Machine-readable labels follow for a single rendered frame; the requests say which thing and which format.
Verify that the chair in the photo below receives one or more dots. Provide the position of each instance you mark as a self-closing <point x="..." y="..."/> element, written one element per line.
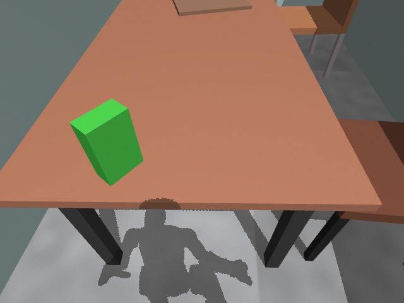
<point x="333" y="17"/>
<point x="379" y="146"/>

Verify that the table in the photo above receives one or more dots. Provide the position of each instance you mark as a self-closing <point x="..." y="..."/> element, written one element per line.
<point x="228" y="116"/>

